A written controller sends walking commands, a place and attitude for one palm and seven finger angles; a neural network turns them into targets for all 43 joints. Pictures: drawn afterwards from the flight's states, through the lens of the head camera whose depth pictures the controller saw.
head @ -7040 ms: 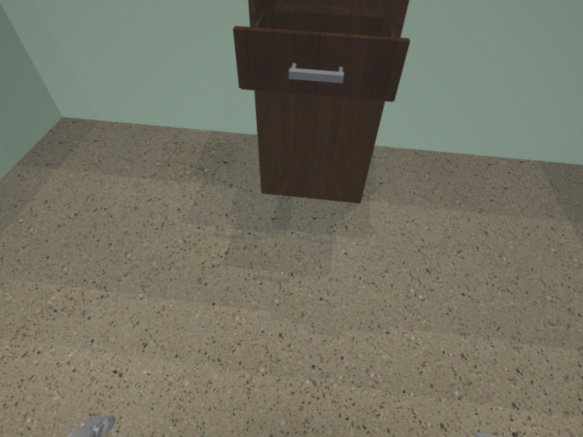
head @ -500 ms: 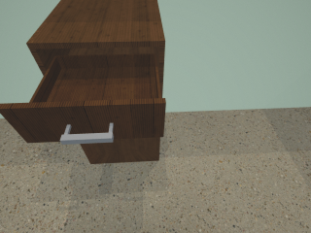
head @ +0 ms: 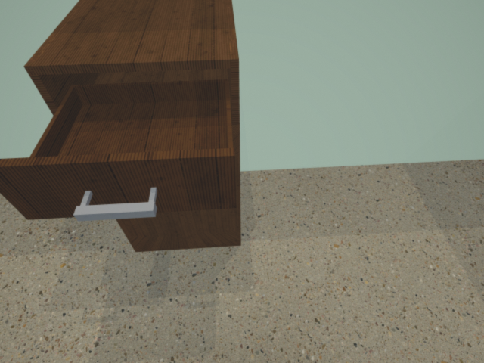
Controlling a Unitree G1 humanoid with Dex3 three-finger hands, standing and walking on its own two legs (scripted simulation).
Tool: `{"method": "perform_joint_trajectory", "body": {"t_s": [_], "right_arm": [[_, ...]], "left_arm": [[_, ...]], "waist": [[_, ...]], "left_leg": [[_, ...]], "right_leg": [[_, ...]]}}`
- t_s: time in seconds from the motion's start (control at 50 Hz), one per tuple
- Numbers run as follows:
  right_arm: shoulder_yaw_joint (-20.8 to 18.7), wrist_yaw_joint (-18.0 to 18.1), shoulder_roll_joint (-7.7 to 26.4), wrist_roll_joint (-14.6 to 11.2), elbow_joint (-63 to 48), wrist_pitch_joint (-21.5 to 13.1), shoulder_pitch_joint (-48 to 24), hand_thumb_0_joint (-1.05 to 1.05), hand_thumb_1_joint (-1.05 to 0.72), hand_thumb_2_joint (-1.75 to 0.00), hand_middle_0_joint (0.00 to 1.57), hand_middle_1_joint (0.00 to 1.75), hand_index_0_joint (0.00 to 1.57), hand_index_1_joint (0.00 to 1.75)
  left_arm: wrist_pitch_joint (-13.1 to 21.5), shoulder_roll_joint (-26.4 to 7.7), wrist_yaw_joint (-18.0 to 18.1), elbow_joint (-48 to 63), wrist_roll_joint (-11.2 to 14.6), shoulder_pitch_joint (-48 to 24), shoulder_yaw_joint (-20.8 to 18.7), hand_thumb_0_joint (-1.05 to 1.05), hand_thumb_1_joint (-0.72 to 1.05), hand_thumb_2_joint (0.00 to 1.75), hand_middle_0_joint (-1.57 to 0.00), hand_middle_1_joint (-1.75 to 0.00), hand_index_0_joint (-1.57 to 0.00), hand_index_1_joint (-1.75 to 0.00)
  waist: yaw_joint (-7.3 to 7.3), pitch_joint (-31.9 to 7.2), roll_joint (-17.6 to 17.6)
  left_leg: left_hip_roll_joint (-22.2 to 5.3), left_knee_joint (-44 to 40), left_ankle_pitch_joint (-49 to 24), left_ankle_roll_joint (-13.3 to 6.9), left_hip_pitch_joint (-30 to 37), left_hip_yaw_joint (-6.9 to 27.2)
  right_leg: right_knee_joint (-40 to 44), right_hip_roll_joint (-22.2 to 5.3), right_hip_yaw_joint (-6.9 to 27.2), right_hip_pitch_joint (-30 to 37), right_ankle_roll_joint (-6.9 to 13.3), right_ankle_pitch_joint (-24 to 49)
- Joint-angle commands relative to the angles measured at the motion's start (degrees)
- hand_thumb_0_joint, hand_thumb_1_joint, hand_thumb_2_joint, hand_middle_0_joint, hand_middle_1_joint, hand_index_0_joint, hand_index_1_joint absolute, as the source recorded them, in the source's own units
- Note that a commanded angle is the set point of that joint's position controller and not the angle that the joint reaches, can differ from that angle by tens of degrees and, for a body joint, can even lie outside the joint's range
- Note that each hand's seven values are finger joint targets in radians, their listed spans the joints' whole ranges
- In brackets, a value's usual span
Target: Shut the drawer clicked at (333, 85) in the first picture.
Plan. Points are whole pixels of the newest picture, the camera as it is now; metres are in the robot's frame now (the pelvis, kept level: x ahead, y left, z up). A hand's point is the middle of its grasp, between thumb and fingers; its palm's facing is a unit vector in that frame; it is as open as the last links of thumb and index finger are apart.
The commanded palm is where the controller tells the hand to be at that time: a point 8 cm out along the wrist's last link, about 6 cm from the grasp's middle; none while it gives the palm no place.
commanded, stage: look again from close up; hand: left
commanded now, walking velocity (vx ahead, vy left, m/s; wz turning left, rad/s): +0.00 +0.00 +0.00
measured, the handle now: (118, 202) +0.38 +0.26 +0.03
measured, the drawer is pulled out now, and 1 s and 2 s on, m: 0.29 0.29 0.29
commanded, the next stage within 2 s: shuffle to correct the standing spot in 0.10 s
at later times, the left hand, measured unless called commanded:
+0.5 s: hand out of the picture +0.03 +0.21 -0.18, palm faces +0.08 -0.98 -0.20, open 7.3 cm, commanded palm none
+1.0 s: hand out of the picture +0.11 +0.24 -0.18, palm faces +0.18 -0.95 -0.24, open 7.2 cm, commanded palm none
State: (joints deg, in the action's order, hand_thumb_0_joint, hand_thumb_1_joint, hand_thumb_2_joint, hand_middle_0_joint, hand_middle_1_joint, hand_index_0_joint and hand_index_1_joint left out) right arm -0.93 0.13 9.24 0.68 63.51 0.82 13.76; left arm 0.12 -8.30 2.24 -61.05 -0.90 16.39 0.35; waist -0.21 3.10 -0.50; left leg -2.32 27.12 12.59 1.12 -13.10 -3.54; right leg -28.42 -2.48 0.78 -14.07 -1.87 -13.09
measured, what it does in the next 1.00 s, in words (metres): walks ahead: right foot, then left foot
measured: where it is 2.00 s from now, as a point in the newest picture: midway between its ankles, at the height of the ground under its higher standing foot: outside the picture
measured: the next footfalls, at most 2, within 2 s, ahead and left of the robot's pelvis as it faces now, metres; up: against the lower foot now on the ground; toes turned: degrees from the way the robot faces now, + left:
right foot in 0.70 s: +0.13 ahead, -0.09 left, +0.00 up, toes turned +1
left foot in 0.98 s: +0.21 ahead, +0.18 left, +0.00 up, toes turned +13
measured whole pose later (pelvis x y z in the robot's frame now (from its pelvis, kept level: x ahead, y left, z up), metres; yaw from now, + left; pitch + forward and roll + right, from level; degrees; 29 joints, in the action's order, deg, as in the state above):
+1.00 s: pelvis +0.13 +0.05 -0.01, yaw +7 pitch -1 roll +0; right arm -2.5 0.2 11.9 0.9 55.1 0.7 8.0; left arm -1.0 -10.4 2.4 -55.8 -1.1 17.1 -2.4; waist 1.4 5.8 0.0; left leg -2.6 32.5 6.7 0.7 -20.4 -5.5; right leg -34.2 -4.2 -4.7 -10.7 -1.8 -22.1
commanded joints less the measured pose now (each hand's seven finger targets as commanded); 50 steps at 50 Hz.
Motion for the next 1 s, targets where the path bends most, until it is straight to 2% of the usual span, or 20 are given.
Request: {"method": "perform_joint_trajectory", "body": {"t_s": [0.0, 0.18, 0.3, 0.38, 0.42, 0.46, 0.48, 0.56, 0.62, 0.64, 0.66, 0.68, 0.7, 0.76, 0.8, 0.86, 0.92, 0.94, 0.96, 0.98], "right_arm": [[-0.90, 0.51, 5.48, -0.13, -1.49, -0.74, 2.66, 0.00, -0.90, -0.90, 0.20, 0.30, 0.20, 0.30], [-0.87, 0.56, 5.32, -0.14, -0.88, -0.87, 2.94, 0.00, -0.90, -0.90, 0.20, 0.30, 0.20, 0.30], [-1.28, 0.20, 5.63, 0.47, -2.35, 0.27, 3.97, 0.00, -0.90, -0.90, 0.20, 0.30, 0.20, 0.30], [-1.48, 0.22, 5.93, 0.60, -3.59, -0.07, 7.16, 0.00, -0.90, -0.90, 0.20, 0.30, 0.20, 0.30], [-1.75, 0.36, 7.72, 0.78, -3.95, -0.67, 9.38, 0.00, -0.90, -0.90, 0.20, 0.30, 0.20, 0.30], [-2.54, 0.81, 11.63, 1.11, -3.54, -1.52, 13.95, 0.00, -0.90, -0.90, 0.20, 0.30, 0.20, 0.30], [-2.44, 1.02, 11.31, 1.12, -3.41, -1.91, 14.61, 0.00, -0.90, -0.90, 0.20, 0.30, 0.20, 0.30], [-1.62, 1.54, 10.42, 1.14, -4.14, -3.00, 9.94, 0.00, -0.90, -0.90, 0.20, 0.30, 0.20, 0.30], [-1.62, 1.59, 9.95, 0.57, -4.52, -2.71, 6.73, 0.00, -0.90, -0.90, 0.20, 0.30, 0.20, 0.30], [-1.38, 1.41, 8.79, 0.10, -4.61, -2.78, 6.06, 0.00, -0.90, -0.90, 0.20, 0.30, 0.20, 0.30], [-1.02, 1.00, 5.04, -0.39, -5.66, -2.86, 6.19, 0.00, -0.90, -0.90, 0.20, 0.30, 0.20, 0.30], [-1.56, 0.81, 5.76, 0.39, -7.76, -2.38, 4.81, 0.00, -0.90, -0.90, 0.20, 0.30, 0.20, 0.30], [-2.07, 0.46, 6.23, 0.80, -7.99, -2.23, 4.06, 0.00, -0.90, -0.90, 0.20, 0.30, 0.20, 0.30], [-1.92, 0.13, 5.11, 0.73, -6.86, -0.91, 2.00, 0.00, -0.90, -0.90, 0.20, 0.30, 0.20, 0.30], [-1.31, 0.11, 3.31, 0.20, -6.20, -0.10, 3.00, 0.00, -0.90, -0.90, 0.20, 0.30, 0.20, 0.30], [-1.35, 0.12, 2.82, -0.24, -7.58, 0.19, 0.78, 0.00, -0.90, -0.90, 0.20, 0.30, 0.20, 0.30], [-2.13, 0.40, 4.94, 0.01, -8.03, 0.28, 2.92, 0.00, -0.90, -0.90, 0.20, 0.30, 0.20, 0.30], [-2.64, 0.51, 7.21, 0.11, -8.10, -0.14, 3.97, 0.00, -0.90, -0.90, 0.20, 0.30, 0.20, 0.30], [-3.33, 0.66, 11.35, 0.34, -8.83, -0.49, 4.85, 0.00, -0.90, -0.90, 0.20, 0.30, 0.20, 0.30], [-3.75, 0.73, 13.40, 0.17, -8.96, -0.32, 6.28, 0.00, -0.90, -0.90, 0.20, 0.30, 0.20, 0.30]], "left_arm": [[0.83, -7.48, 0.31, 1.82, -0.13, 3.08, -1.40, 0.00, 0.90, 0.90, -0.20, -0.30, -0.20, -0.30], [0.93, -7.27, 0.23, 1.78, -0.13, 3.01, -1.46, 0.00, 0.90, 0.90, -0.20, -0.30, -0.20, -0.30], [-0.18, -10.02, -0.24, 3.20, -0.39, 2.78, -3.21, 0.00, 0.90, 0.90, -0.20, -0.30, -0.20, -0.30], [-0.61, -10.53, -0.57, 5.19, -0.43, 1.08, -4.13, 0.00, 0.90, 0.90, -0.20, -0.30, -0.20, -0.30], [-0.62, -8.69, -0.90, 6.28, -0.52, 0.38, -4.11, 0.00, 0.90, 0.90, -0.20, -0.30, -0.20, -0.30], [-0.11, -4.92, -1.23, 8.55, -1.03, -2.62, -3.24, 0.00, 0.90, 0.90, -0.20, -0.30, -0.20, -0.30], [0.36, -4.54, -1.38, 9.45, -0.96, -4.53, -3.04, 0.00, 0.90, 0.90, -0.20, -0.30, -0.20, -0.30], [1.65, -3.89, -2.35, 10.45, 0.13, -6.24, -2.97, 0.00, 0.90, 0.90, -0.20, -0.30, -0.20, -0.30], [1.67, -3.46, -2.35, 7.64, 0.20, 2.13, -3.09, 0.00, 0.90, 0.90, -0.20, -0.30, -0.20, -0.30], [2.16, -5.45, -2.01, 6.28, 0.05, 6.23, -3.60, 0.00, 0.90, 0.90, -0.20, -0.30, -0.20, -0.30], [2.64, -10.59, -1.17, 4.97, -0.47, 10.22, -4.65, 0.00, 0.90, 0.90, -0.20, -0.30, -0.20, -0.30], [2.31, -14.68, -0.83, 4.96, -0.10, 12.34, -5.52, 0.00, 0.90, 0.90, -0.20, -0.30, -0.20, -0.30], [2.02, -14.35, -0.73, 5.28, 0.00, 11.39, -5.58, 0.00, 0.90, 0.90, -0.20, -0.30, -0.20, -0.30], [2.28, -7.97, 0.05, 6.43, -0.37, 2.72, -4.08, 0.00, 0.90, 0.90, -0.20, -0.30, -0.20, -0.30], [2.08, -7.97, 0.07, 6.78, -0.59, 1.51, -3.62, 0.00, 0.90, 0.90, -0.20, -0.30, -0.20, -0.30], [0.85, -10.50, 0.49, 7.25, -0.76, 2.01, -4.51, 0.00, 0.90, 0.90, -0.20, -0.30, -0.20, -0.30], [-0.30, -11.88, 0.71, 8.16, -0.47, 0.94, -4.69, 0.00, 0.90, 0.90, -0.20, -0.30, -0.20, -0.30], [-0.62, -10.95, 0.63, 8.90, -0.50, 1.32, -4.32, 0.00, 0.90, 0.90, -0.20, -0.30, -0.20, -0.30], [-0.87, -8.68, 0.75, 9.27, -0.05, 4.35, -3.88, 0.00, 0.90, 0.90, -0.20, -0.30, -0.20, -0.30], [-0.92, -7.35, 1.11, 9.10, -0.02, 6.42, -3.37, 0.00, 0.90, 0.90, -0.20, -0.30, -0.20, -0.30]], "waist": [[-0.25, 0.93, 1.95], [-0.23, 0.10, 1.28], [0.01, 3.02, 4.88], [-1.18, 3.11, 4.40], [-1.93, 3.06, -3.50], [-3.71, 3.68, -15.79], [-3.97, 3.52, -13.23], [-1.73, -1.77, -7.55], [2.06, -5.95, -4.53], [4.05, -7.06, -0.25], [5.19, -6.31, 12.69], [5.83, -3.72, 16.26], [4.86, -1.45, 6.85], [0.73, 5.71, 8.87], [-0.29, 2.31, 10.15], [0.91, -0.47, 11.23], [-1.08, -3.33, 10.25], [-1.23, -5.55, 5.51], [-1.21, -9.11, -5.45], [-1.96, -10.91, -12.13]], "left_leg": [[-2.45, -5.02, 1.31, -1.17, 0.80, 3.30], [-2.76, -5.06, -0.72, -1.13, 1.22, 3.45], [0.53, 0.05, 13.00, -1.30, -4.49, 1.67], [0.60, 1.06, 13.74, -2.35, -4.49, 2.34], [-3.03, -5.40, 16.53, -4.30, -2.53, 9.29], [-13.25, -15.74, 15.99, -11.23, 4.26, 28.07], [-14.88, -15.65, 7.75, -13.93, 7.22, 29.99], [-11.66, -9.96, -17.87, -13.59, 8.09, 19.54], [-6.86, -4.25, -11.84, -9.66, 1.72, 12.58], [-3.71, 1.40, -5.01, -7.22, -4.89, 9.95], [2.47, 11.98, 11.19, -3.62, -19.11, 3.64], [2.78, 23.12, 22.18, -2.08, -25.42, 1.83], [0.80, 30.00, 20.60, -1.99, -25.98, 3.59], [-2.85, 32.12, 11.95, -0.36, -22.41, 4.04], [-1.03, 25.39, 10.68, 0.86, -15.38, 0.74], [1.70, 13.73, 4.64, 0.97, -9.58, -3.09], [1.80, 1.10, -9.12, 0.50, 0.32, -3.77], [-1.85, -1.01, -23.75, -0.63, 7.21, -1.44], [-12.12, 0.81, -46.31, -5.63, 16.13, 8.34], [-19.17, -2.20, -58.29, -10.90, 15.42, 12.14]], "right_leg": [[8.16, -3.61, 3.63, -3.50, 2.35, -3.22], [8.15, -3.37, 3.37, -2.61, 2.37, -1.38], [11.53, -6.63, 5.97, -4.95, 4.18, -22.36], [8.42, -7.66, 4.21, -6.40, 5.15, -23.47], [-0.72, -3.78, -1.67, -8.82, 3.55, -20.44], [-20.05, 2.38, -8.23, -18.94, 1.20, -17.85], [-26.36, 0.63, -5.26, -22.67, 1.72, -18.44], [-19.82, -1.28, -4.64, -15.49, 1.05, -14.76], [-2.91, 1.70, -7.76, 2.86, 1.01, -3.34], [4.20, -0.26, -5.08, 13.17, 1.51, 1.40], [10.79, -13.89, 12.02, 23.29, 5.83, -1.28], [17.29, -25.40, 25.54, 21.07, 12.50, -5.27], [17.74, -25.38, 26.02, 15.89, 15.55, -13.05], [15.36, -19.00, 11.26, 5.00, 12.52, 11.35], [9.78, -14.49, 1.15, 5.42, 10.35, 34.68], [3.77, -11.93, -1.95, 6.60, 8.88, 42.51], [-2.67, -9.83, -2.51, 4.24, 6.29, 34.17], [-6.84, -7.30, -3.77, 0.93, 4.02, 25.06], [-12.58, -3.09, -6.11, -7.05, 1.07, 7.45], [-24.18, 1.02, -5.46, -6.21, 0.39, -20.52]]}}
